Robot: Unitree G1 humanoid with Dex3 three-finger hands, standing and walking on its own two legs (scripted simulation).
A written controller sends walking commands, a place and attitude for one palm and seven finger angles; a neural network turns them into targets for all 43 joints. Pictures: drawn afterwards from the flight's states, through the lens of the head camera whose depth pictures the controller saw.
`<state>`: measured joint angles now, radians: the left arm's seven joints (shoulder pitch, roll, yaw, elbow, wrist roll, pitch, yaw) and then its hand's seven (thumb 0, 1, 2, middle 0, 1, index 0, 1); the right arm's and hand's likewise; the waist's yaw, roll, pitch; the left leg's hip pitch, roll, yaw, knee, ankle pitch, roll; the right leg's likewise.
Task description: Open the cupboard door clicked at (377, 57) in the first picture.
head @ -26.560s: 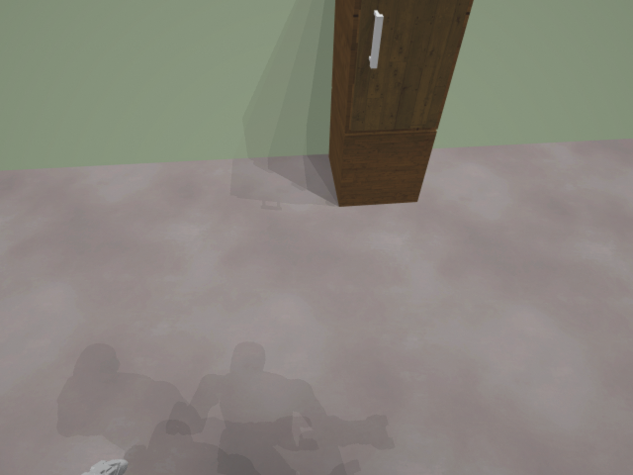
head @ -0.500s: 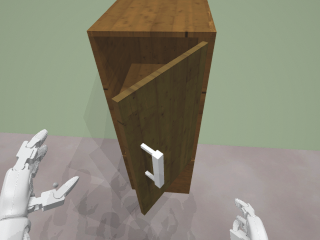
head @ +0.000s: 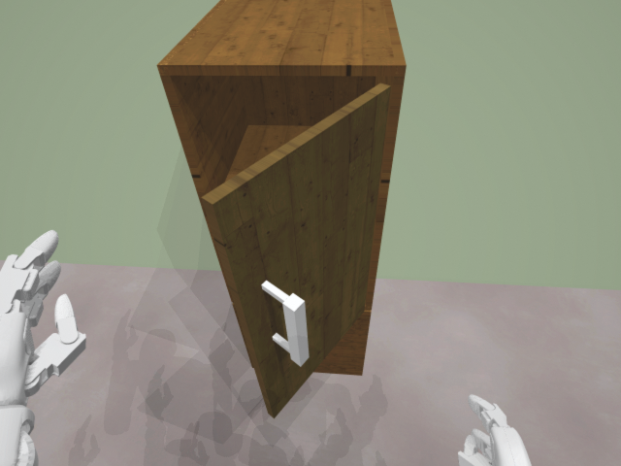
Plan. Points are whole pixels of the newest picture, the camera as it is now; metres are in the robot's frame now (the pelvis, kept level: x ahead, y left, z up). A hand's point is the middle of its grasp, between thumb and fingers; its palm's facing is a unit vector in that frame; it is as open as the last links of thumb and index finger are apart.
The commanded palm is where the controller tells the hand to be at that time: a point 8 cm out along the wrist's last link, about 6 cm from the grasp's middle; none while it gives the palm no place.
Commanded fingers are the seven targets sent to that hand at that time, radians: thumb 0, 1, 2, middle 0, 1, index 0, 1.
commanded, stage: draw the hand back to the body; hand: left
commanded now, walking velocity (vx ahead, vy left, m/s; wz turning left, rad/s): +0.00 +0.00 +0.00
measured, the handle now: (286, 324) +0.31 +0.08 -0.01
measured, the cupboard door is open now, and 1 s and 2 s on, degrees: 55 55 55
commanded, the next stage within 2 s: step back with the hand held close in 0.08 s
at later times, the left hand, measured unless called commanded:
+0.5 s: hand (73, 348) +0.18 +0.26 +0.15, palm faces +0.32 -0.80 -0.51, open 7.4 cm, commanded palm +0.12 +0.31 +0.17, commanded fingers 0.00 0.90 0.90 -0.20 -0.30 -0.20 -0.30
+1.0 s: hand out of the picture +0.10 +0.29 +0.15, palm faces +0.43 -0.75 -0.51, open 7.4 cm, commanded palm +0.03 +0.33 +0.17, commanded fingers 0.00 0.90 0.90 -0.20 -0.30 -0.20 -0.30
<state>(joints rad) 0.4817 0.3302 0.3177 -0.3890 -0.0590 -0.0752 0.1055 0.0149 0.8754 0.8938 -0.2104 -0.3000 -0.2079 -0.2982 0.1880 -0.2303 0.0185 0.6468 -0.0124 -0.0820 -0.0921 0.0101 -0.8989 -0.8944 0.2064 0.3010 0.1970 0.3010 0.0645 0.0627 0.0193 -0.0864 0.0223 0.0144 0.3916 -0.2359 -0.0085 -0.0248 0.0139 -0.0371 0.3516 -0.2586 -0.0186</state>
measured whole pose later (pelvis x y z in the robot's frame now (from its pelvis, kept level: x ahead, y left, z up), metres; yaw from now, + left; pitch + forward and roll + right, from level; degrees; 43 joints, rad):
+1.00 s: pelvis -0.10 +0.02 -0.02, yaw +2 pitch +0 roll -2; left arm 0.55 0.42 0.45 -0.54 -0.02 -0.22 0.14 0.02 0.89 0.90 -0.21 -0.30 -0.21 -0.30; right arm 0.20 -0.20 0.00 0.56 0.00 -0.05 -0.08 0.01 -0.90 -0.89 0.21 0.30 0.20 0.30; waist 0.00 0.00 0.06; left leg -0.45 0.00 -0.01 0.61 -0.22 0.03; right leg -0.35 0.03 -0.01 0.55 -0.21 0.00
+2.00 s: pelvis -0.27 +0.00 -0.01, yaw -1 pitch -1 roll -2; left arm 0.56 0.39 0.38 -0.48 -0.03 -0.19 0.16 0.01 0.89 0.90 -0.21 -0.30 -0.21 -0.30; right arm 0.28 -0.23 0.00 0.66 -0.01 -0.09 -0.10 0.01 -0.90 -0.89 0.21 0.30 0.20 0.30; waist -0.01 0.01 -0.04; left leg -0.35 0.00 0.00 0.60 -0.25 0.02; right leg -0.21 0.04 -0.05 0.53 -0.31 -0.03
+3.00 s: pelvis -0.28 -0.02 -0.01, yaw +0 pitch -1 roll +0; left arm 0.27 0.18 0.00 1.01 0.01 0.04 0.02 0.01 0.99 0.90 -0.21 -0.30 -0.20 -0.30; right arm 0.24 -0.20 0.02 1.01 -0.03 0.03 -0.02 0.00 -0.90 -0.89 0.20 0.30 0.19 0.30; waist -0.01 -0.03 0.07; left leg -0.28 -0.01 -0.03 0.48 -0.19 0.00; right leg -0.18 0.05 -0.08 0.45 -0.26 -0.07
